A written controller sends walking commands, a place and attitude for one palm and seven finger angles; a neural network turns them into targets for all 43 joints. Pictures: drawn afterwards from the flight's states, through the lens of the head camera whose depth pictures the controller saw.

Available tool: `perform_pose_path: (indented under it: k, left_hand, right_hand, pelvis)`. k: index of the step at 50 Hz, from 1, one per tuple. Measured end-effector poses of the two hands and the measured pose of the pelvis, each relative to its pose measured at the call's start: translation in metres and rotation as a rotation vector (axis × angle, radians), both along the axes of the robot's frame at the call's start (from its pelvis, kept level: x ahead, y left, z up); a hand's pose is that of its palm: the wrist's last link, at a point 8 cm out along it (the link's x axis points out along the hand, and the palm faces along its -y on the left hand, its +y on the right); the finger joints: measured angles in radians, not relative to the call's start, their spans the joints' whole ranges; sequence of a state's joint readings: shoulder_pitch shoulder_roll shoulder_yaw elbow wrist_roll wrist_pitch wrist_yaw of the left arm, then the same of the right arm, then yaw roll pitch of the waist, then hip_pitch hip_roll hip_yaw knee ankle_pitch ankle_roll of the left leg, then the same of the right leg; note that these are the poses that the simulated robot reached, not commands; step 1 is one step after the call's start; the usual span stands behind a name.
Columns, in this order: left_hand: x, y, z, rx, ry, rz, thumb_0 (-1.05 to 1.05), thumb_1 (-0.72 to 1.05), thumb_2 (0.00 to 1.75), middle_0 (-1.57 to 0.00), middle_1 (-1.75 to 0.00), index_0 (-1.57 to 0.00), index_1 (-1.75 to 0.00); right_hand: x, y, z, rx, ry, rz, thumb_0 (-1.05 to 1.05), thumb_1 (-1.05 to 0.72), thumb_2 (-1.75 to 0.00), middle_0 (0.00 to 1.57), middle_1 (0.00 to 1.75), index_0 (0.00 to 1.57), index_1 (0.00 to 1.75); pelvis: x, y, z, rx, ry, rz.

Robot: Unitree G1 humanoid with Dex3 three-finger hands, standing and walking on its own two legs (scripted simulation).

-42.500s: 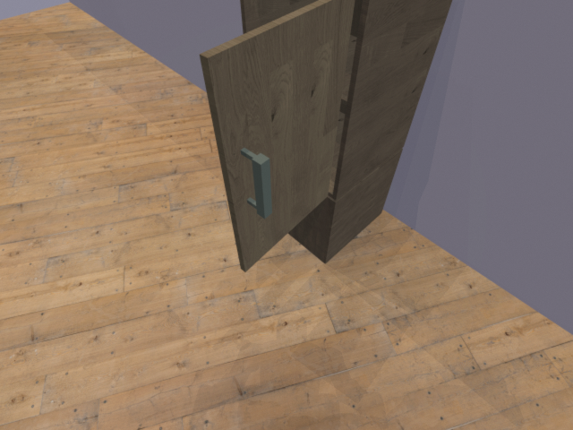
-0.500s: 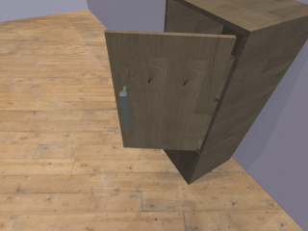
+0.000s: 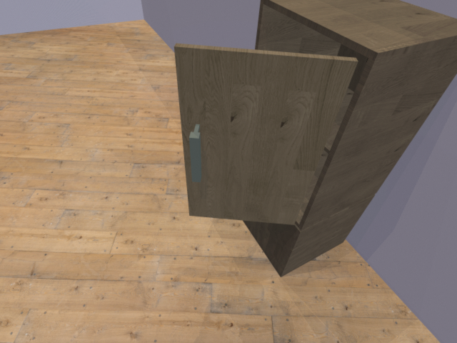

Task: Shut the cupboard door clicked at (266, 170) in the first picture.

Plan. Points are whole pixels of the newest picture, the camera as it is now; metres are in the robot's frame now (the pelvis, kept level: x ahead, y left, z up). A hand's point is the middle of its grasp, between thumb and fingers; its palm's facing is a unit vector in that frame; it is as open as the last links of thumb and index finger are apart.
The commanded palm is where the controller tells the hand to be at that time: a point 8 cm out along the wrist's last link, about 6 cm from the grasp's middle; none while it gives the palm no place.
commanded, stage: look again from close up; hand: left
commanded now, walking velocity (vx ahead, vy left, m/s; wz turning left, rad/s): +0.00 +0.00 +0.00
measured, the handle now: (197, 153) +0.57 +0.13 -0.02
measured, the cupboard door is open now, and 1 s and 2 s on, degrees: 58 58 58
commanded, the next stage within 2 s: shuffle to correct the standing spot in 0.44 s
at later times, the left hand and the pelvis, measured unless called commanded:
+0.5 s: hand out of the picture -0.09 +0.18 -0.19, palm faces +0.11 -0.98 -0.17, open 7.4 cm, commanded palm none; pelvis -0.06 +0.00 -0.01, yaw +1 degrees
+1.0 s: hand out of the picture -0.09 +0.22 -0.16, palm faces +0.03 -0.99 -0.14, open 7.4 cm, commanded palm none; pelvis -0.15 +0.04 +0.01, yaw +0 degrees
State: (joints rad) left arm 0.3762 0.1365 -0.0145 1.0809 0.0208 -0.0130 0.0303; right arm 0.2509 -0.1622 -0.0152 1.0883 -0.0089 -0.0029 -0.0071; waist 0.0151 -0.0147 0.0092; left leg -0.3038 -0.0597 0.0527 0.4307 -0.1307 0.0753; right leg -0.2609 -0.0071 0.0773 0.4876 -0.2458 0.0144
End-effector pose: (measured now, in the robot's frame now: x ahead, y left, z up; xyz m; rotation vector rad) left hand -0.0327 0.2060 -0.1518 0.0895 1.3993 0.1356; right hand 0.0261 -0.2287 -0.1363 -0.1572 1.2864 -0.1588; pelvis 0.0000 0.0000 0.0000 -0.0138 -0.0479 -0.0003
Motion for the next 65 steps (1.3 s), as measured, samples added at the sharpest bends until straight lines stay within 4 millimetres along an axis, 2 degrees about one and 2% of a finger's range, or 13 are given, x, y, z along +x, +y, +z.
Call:
perform_pose_path:
  k: [9,20,24,27,30,32,34,37,43,50,59,62,65]
  left_hand:
    - [-0.004,0.005,0.000,0.007,-0.023,-0.007,0.01,0.91,0.90,-0.20,-0.30,-0.20,-0.30]
    - [-0.029,0.015,-0.002,0.012,-0.024,0.008,0.01,0.91,0.90,-0.20,-0.30,-0.20,-0.30]
    - [-0.056,0.018,-0.006,0.025,-0.020,0.052,0.00,0.91,0.90,-0.20,-0.30,-0.20,-0.30]
    - [-0.094,0.018,-0.010,0.041,0.005,0.100,0.00,0.91,0.90,-0.20,-0.30,-0.20,-0.30]
    - [-0.125,0.020,-0.014,0.033,0.073,0.112,0.00,0.91,0.90,-0.20,-0.30,-0.20,-0.30]
    - [-0.130,0.025,-0.019,0.021,0.090,0.090,0.01,0.91,0.90,-0.20,-0.30,-0.20,-0.30]
    - [-0.126,0.032,-0.028,0.003,0.072,0.065,0.01,0.91,0.90,-0.20,-0.30,-0.20,-0.30]
    - [-0.110,0.043,-0.034,-0.011,0.009,0.031,0.01,0.91,0.90,-0.20,-0.30,-0.20,-0.30]
    - [-0.071,0.062,-0.005,-0.014,-0.177,0.023,0.01,0.91,0.90,-0.20,-0.30,-0.20,-0.30]
    - [-0.065,0.069,0.017,0.006,-0.190,-0.044,0.01,0.91,0.90,-0.20,-0.30,-0.20,-0.30]
    - [-0.064,0.041,0.025,-0.002,-0.178,-0.131,0.01,0.91,0.90,-0.20,-0.30,-0.20,-0.30]
    - [-0.067,0.024,0.028,-0.003,-0.205,-0.122,0.01,0.91,0.90,-0.20,-0.30,-0.20,-0.30]
    - [-0.085,0.010,0.021,0.026,-0.229,-0.095,0.01,0.91,0.90,-0.20,-0.30,-0.20,-0.30]
  right_hand:
    - [-0.018,-0.001,0.001,-0.002,0.009,-0.010,0.01,-0.91,-0.90,0.20,0.30,0.20,0.30]
    - [-0.052,-0.001,0.000,-0.017,0.039,-0.016,0.01,-0.90,-0.90,0.20,0.30,0.20,0.30]
    - [-0.057,-0.004,-0.006,-0.020,0.039,0.004,0.01,-0.90,-0.90,0.20,0.30,0.20,0.30]
    - [-0.048,-0.007,-0.011,-0.029,0.016,0.036,0.01,-0.90,-0.90,0.20,0.30,0.20,0.30]
    - [-0.040,-0.005,-0.002,-0.047,-0.060,0.034,0.01,-0.90,-0.90,0.20,0.30,0.20,0.30]
    - [-0.045,0.000,0.006,-0.058,-0.122,0.020,0.01,-0.91,-0.90,0.20,0.30,0.20,0.30]
    - [-0.059,0.008,0.008,-0.073,-0.161,0.011,0.01,-0.91,-0.90,0.20,0.30,0.20,0.30]
    - [-0.098,0.023,0.004,-0.079,-0.134,-0.015,0.00,-0.91,-0.90,0.19,0.30,0.20,0.30]
    - [-0.183,0.057,0.008,-0.017,0.053,-0.044,0.01,-0.90,-0.90,0.20,0.30,0.20,0.30]
    - [-0.250,0.070,0.020,0.005,0.137,-0.137,0.01,-0.90,-0.90,0.20,0.30,0.20,0.30]
    - [-0.316,0.049,0.026,0.016,0.229,-0.205,0.01,-0.90,-0.90,0.20,0.30,0.20,0.30]
    - [-0.325,0.028,0.022,0.016,0.251,-0.199,0.01,-0.90,-0.90,0.20,0.30,0.20,0.30]
    - [-0.321,0.000,0.008,0.012,0.246,-0.181,0.01,-0.90,-0.90,0.20,0.30,0.20,0.30]
  pelvis:
    - [-0.013,-0.001,0.000,-0.004,-0.004,0.002]
    - [-0.039,0.003,-0.001,-0.009,-0.017,0.007]
    - [-0.055,0.003,-0.008,-0.001,-0.030,0.013]
    - [-0.069,0.005,-0.014,0.000,-0.038,0.028]
    - [-0.083,0.012,-0.014,-0.010,-0.032,0.034]
    - [-0.090,0.017,-0.014,-0.007,-0.026,0.024]
    - [-0.098,0.024,-0.018,-0.013,-0.017,0.003]
    - [-0.115,0.031,-0.021,0.015,-0.036,-0.020]
    - [-0.134,0.039,0.000,-0.018,-0.003,-0.001]
    - [-0.151,0.039,0.015,-0.034,0.048,-0.006]
    - [-0.179,0.015,0.018,-0.023,0.050,-0.031]
    - [-0.187,0.002,0.016,-0.015,0.042,-0.035]
    - [-0.197,-0.014,0.006,0.027,0.032,-0.037]
